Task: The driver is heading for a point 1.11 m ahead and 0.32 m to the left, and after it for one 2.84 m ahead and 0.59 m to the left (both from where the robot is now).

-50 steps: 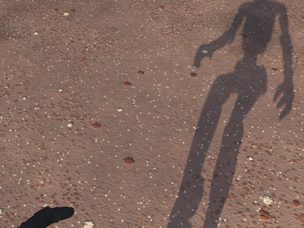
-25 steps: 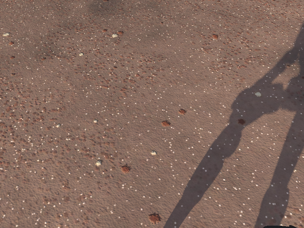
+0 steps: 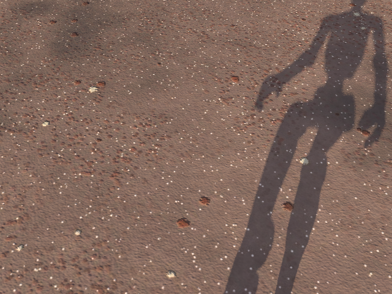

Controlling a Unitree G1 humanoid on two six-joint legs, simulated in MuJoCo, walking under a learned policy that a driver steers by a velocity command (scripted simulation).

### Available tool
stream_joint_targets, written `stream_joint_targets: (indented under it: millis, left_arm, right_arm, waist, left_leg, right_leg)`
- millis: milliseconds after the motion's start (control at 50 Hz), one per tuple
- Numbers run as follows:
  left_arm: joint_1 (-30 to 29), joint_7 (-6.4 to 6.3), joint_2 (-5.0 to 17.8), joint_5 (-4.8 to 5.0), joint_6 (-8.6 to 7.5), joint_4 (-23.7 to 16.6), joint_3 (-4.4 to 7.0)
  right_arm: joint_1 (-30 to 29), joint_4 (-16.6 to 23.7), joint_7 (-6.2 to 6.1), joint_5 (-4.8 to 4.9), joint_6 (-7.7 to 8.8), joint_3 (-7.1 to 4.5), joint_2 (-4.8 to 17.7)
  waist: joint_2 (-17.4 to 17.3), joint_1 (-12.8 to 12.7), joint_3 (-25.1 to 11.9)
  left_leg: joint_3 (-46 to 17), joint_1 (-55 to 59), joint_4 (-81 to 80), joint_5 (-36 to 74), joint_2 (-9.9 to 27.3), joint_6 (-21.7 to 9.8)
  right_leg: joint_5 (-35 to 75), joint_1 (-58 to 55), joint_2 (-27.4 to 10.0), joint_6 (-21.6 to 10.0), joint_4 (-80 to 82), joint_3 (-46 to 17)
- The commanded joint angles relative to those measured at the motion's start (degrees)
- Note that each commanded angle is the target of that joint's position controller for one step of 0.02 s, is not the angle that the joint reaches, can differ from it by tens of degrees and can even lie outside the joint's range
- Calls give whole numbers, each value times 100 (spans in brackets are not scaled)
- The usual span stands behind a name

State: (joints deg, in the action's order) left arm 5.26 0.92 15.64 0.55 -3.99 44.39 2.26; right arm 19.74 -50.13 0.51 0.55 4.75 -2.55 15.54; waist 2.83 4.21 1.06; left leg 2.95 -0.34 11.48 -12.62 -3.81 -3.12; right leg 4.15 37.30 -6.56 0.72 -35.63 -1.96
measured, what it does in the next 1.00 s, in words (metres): walks ahead, turning left: right foot, then left foot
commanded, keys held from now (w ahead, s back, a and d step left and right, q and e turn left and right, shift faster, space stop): w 0.36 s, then w+q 0.64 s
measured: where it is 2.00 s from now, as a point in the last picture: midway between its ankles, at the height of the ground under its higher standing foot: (110, 155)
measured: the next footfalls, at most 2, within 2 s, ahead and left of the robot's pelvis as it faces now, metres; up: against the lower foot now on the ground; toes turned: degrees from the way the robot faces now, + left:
right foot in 0.14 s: +0.27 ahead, -0.14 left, +0.00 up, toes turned -2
left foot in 0.68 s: +0.56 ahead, +0.10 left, +0.00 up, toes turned +10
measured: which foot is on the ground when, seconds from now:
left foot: down 0.00-0.16, up 0.18-0.66, down 0.68-1.00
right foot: up 0.00-0.12, down 0.14-0.70, up 0.72-1.00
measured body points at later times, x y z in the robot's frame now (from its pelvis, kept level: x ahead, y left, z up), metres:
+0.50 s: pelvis +0.28 -0.05 +0.00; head +0.30 -0.06 +0.45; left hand +0.30 +0.23 -0.13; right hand +0.46 -0.30 -0.11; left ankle +0.46 +0.13 -0.69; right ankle +0.23 -0.14 -0.75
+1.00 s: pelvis +0.56 +0.03 +0.00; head +0.59 +0.06 +0.45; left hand +0.68 +0.34 -0.09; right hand +0.71 -0.22 -0.10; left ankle +0.52 +0.10 -0.75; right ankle +0.79 -0.11 -0.68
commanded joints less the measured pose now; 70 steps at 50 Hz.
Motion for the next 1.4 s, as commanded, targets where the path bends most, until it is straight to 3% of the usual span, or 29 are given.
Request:
stream_joint_targets:
  millis: [20, 100, 140, 160, 180, 200, 220, 260, 340, 460, 580, 640, 680, 700, 720, 740, 760, 780, 820, 980, 1060, 1120, 1160, 1180, 1200, 1220, 1240, 1280, 1400]
  left_arm:
    - [-760, 98, 347, 37, -132, -562, 48]
    - [-336, 173, 621, 25, -177, -514, 150]
    - [1326, 89, 1107, -20, -168, -35, 394]
    - [1974, 50, 1697, -111, -130, 68, 536]
    - [2110, 63, 1348, -11, -105, 124, 440]
    - [1752, 60, 1050, 22, -106, 84, 327]
    - [1323, 47, 902, 6, -97, -6, 278]
    - [752, 72, 580, -89, -141, -63, 179]
    - [726, 57, 706, -68, -247, 91, 219]
    - [1055, -78, 895, -80, -210, 352, 258]
    - [1398, -123, 973, -11, -47, 654, 311]
    - [1185, -197, 1163, 14, 82, 590, 378]
    - [1103, -282, 1113, -17, 180, 480, 347]
    - [1471, -263, 695, -138, 86, 235, 189]
    - [1541, -162, 328, -176, -133, 164, 32]
    - [1039, -48, 823, 41, -339, 63, 155]
    - [645, -9, 877, 170, -444, -80, 150]
    - [510, -36, 820, 81, -477, -102, 150]
    - [580, -79, 863, -90, -358, -83, 226]
    - [-464, -83, 405, -117, -217, -497, 113]
    - [-872, -3, 565, -26, -288, -706, 153]
    - [-660, 44, 774, -9, -373, -696, 240]
    - [285, -5, 1005, -76, -434, -483, 374]
    - [1164, -56, 1328, -149, -434, -409, 458]
    - [1594, -30, 1673, -156, -332, -190, 554]
    - [1449, -2, 1125, -18, -305, -300, 435]
    - [1224, -29, 804, -21, -269, -365, 348]
    - [756, -38, 629, -116, -213, -355, 273]
    - [731, -67, 777, -78, -287, -111, 340]
  right_arm:
    - [238, 108, -54, 45, -30, -252, 1030]
    - [84, 51, -112, 66, -151, -314, 1159]
    - [12, 138, -136, -6, -202, -202, 916]
    - [646, 291, -87, -56, -98, -19, 346]
    - [594, 199, -62, -18, 31, 6, 348]
    - [116, 336, -11, 150, 130, -135, 874]
    - [-303, 466, -3, 206, 174, -135, 910]
    - [-459, 478, -41, 53, 113, -178, 825]
    - [-369, 458, -82, -13, -96, -131, 514]
    - [-1361, 715, 18, 34, -51, -50, 312]
    - [-2055, 1135, 209, 74, -45, -41, 344]
    - [-1697, 1207, 289, 39, -67, -151, 560]
    - [-174, 854, 223, 54, -107, -454, 1056]
    - [553, 773, 121, 32, -150, -652, 1712]
    - [425, 871, 133, 119, -124, -580, 1638]
    - [407, 896, 133, 66, -103, -450, 1241]
    - [158, 939, 113, 27, -81, -401, 1040]
    - [-197, 1005, 114, 10, -71, -364, 929]
    - [-640, 1193, 83, -63, -69, -284, 715]
    - [-186, 1113, -140, 54, -113, -399, 1035]
    - [150, 980, -161, 98, -182, -404, 994]
    - [113, 996, -197, 71, -244, -418, 979]
    - [-16, 1088, -177, 44, -260, -325, 714]
    - [32, 1204, -158, -49, -242, -198, 391]
    - [846, 1348, -153, 141, -191, -122, 145]
    - [771, 1200, -175, 177, -191, -216, 761]
    - [149, 1274, -169, 141, -221, -302, 1041]
    - [-347, 1406, -156, 31, -250, -324, 917]
    - [-594, 1659, -61, 77, -375, -247, 443]
  waist:
    - [-589, 69, 342]
    - [-772, -338, 24]
    - [-523, -1101, -1141]
    - [669, -963, -2018]
    - [1188, -1047, -2373]
    - [749, -1066, -1560]
    - [405, -927, -938]
    - [169, -552, -319]
    - [152, -316, -119]
    - [26, -675, 143]
    - [-48, -878, 372]
    - [157, -563, 18]
    - [-42, 207, -860]
    - [-1090, 229, -1590]
    - [-1712, -17, -2179]
    - [-1266, 233, -1897]
    - [-905, 172, -1227]
    - [-360, -70, -712]
    - [-474, -420, -414]
    - [-673, -143, -81]
    - [-769, -9, -68]
    - [-963, -194, -121]
    - [-933, -690, -658]
    - [-286, -1020, -1476]
    - [1715, -632, -2029]
    - [1057, -763, -1614]
    - [506, -915, -929]
    - [81, -725, -214]
    - [191, -542, 28]
  left_leg:
    - [-717, 31, -242, 1403, 1698, -836]
    - [-736, 568, 574, 2936, 1863, -621]
    - [-305, -303, 2703, 3302, 1324, -309]
    - [-19, -2658, 4971, 1160, 490, 119]
    - [-728, -3711, 6004, -2023, 32, 194]
    - [-996, -4295, 6437, -1853, 408, 92]
    - [-786, -4351, 6281, -1338, 726, 25]
    - [-731, -3819, 5550, -569, 1141, 61]
    - [-636, -3528, 4886, 27, 1255, 303]
    - [-433, -3587, 2873, 1821, 1069, 342]
    - [-399, -3978, 2138, 1433, 867, 42]
    - [42, -3261, 2148, 568, 486, -230]
    - [82, -1051, 1870, 721, 112, -572]
    - [-2137, 1187, 1872, 524, 1423, -1341]
    - [-4886, 2316, 810, -262, 2325, -2103]
    - [-4513, 2160, 578, -555, 2219, -1827]
    - [-3685, 1445, 564, -261, 2003, -1602]
    - [-3079, 537, 472, 302, 1765, -1448]
    - [-2548, -526, 219, 1109, 1464, -1359]
    - [-1669, -1513, 107, 1137, 844, -1000]
    - [-2173, -1083, 502, 741, 1033, -878]
    - [-2663, -655, 1045, 875, 1207, -776]
    - [-2487, -907, 2044, 1229, 812, -515]
    - [-1962, -1655, 3636, 356, 416, -287]
    - [-1278, -3763, 5401, -2193, -297, 82]
    - [-1439, -4421, 6122, -2054, 216, 146]
    - [-1320, -4561, 6280, -1499, 404, 179]
    - [-1136, -4247, 5937, -816, 752, 223]
    - [-885, -4166, 4960, -85, 1092, 351]
  right_leg:
    - [8, 16, 159, -104, 460, 100]
    - [-820, -741, 420, -439, 746, 255]
    - [-600, -3302, 302, -831, 678, 142]
    - [-1277, -5674, -1171, -1693, 713, -2257]
    - [-1998, -6091, -1593, -1981, 1655, -3960]
    - [-2468, -5497, -1429, -1707, 1821, -3358]
    - [-2240, -4672, -1227, -1527, 1935, -2588]
    - [-1397, -3332, -806, -1366, 2327, -1660]
    - [-460, -2666, -604, -1495, 2811, -885]
    - [-238, -2952, -410, -1188, 3029, 163]
    - [191, -4230, -872, -1013, 2663, 529]
    - [2501, -4546, -909, -804, 1670, 793]
    - [3086, -3774, -528, -487, -507, 1140]
    - [886, -1603, 35, -151, -2691, 1231]
    - [-3570, 113, 1096, 44, -4131, 275]
    - [-3441, 741, 695, -125, -4440, -455]
    - [-2990, 865, 440, -247, -4201, -354]
    - [-2612, 657, 216, -250, -3617, -301]
    - [-2251, -54, -7, -141, -2921, -315]
    - [-27, -648, 439, 329, -36, -83]
    - [58, -863, 599, 234, 644, -252]
    - [-664, -1173, 628, 25, 871, -310]
    - [-719, -2674, 441, -313, 1127, -298]
    - [-1017, -4182, -547, -665, 1003, -1242]
    - [-2264, -5862, -1720, -1560, 1491, -3880]
    - [-3388, -5615, -1735, -1409, 1752, -4186]
    - [-3256, -4937, -1496, -1170, 1837, -3268]
    - [-1906, -3708, -1069, -1042, 2083, -2062]
    - [-547, -3176, -887, -1199, 2677, -519]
